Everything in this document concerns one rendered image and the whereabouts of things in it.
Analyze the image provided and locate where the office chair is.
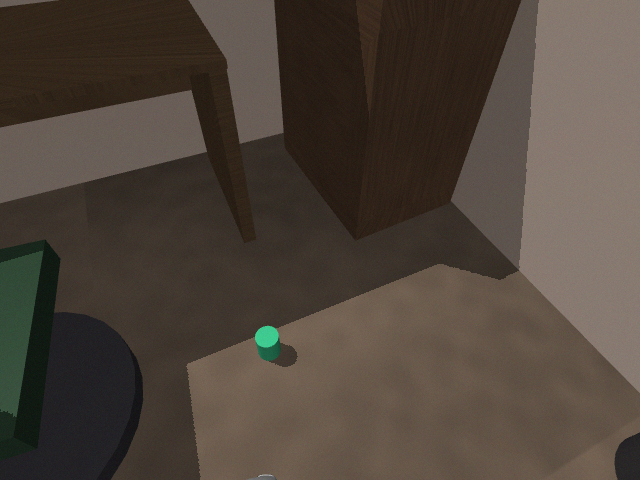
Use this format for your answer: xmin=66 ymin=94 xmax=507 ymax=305
xmin=0 ymin=240 xmax=143 ymax=480

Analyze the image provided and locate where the desk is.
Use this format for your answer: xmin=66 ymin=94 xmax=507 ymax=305
xmin=0 ymin=0 xmax=256 ymax=243

